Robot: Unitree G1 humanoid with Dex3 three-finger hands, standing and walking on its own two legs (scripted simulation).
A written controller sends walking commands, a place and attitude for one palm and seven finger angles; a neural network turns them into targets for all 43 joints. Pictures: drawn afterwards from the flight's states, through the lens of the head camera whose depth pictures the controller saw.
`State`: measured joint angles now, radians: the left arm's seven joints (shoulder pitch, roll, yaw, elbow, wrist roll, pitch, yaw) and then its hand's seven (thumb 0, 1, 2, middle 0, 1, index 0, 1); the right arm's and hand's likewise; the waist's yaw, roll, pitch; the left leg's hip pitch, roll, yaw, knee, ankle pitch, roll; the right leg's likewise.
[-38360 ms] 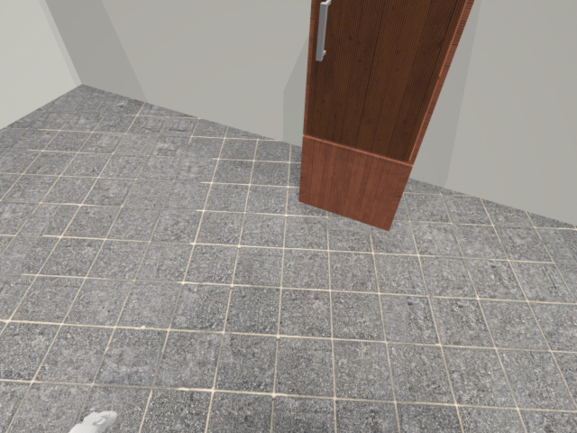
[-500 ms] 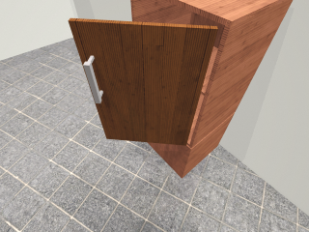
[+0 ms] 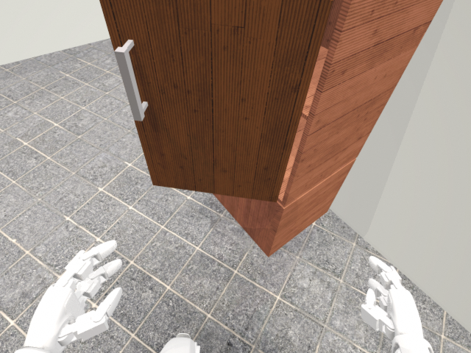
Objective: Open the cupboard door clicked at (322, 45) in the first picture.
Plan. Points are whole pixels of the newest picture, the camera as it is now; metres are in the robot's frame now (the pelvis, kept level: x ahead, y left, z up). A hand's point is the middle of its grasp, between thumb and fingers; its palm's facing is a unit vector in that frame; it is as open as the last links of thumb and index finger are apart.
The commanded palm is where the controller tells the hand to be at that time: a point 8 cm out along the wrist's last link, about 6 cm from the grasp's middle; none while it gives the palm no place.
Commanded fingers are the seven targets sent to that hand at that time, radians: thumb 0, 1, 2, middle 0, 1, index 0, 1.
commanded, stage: raise the hand with hooked fingers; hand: left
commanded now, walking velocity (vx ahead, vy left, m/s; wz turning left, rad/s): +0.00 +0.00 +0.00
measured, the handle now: (134, 82) +0.61 +0.27 +0.12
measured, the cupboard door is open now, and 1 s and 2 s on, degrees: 44 44 44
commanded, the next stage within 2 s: move the hooked fingers beside the handle in 1.68 s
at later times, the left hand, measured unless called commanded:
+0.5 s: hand (57, 248) +0.24 +0.28 +0.08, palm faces +0.02 -1.00 -0.07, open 11.6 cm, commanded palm +0.22 +0.32 +0.08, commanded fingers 0.00 -0.20 0.43 -0.28 -1.00 -0.28 -1.00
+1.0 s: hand (25, 220) +0.27 +0.32 +0.11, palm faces -0.02 -1.00 -0.04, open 13.8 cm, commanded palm +0.25 +0.37 +0.13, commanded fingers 0.00 -0.50 0.30 -0.30 -1.20 -0.30 -1.20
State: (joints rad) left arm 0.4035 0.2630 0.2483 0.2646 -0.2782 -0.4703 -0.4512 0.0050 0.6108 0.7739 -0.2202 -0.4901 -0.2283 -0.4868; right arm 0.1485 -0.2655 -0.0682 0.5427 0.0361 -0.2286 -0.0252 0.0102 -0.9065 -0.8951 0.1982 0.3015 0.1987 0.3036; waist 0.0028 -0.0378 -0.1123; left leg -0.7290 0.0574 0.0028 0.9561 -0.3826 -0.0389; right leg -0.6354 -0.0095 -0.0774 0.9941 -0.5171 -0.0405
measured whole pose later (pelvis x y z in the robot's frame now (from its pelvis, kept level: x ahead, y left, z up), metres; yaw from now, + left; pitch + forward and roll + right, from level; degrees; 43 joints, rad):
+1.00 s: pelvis +0.00 +0.06 +0.03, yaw +0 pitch +5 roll -3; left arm 0.04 0.43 0.38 0.26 -0.34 -0.12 -0.50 -0.01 -0.47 0.31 -0.29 -1.18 -0.30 -1.18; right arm 0.25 -0.25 0.07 0.53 0.06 -0.23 -0.08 0.01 -0.90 -0.89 0.20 0.30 0.20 0.30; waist 0.02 0.02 -0.07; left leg -0.57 0.03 0.02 0.82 -0.33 0.04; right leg -0.43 -0.03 -0.07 0.75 -0.40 0.03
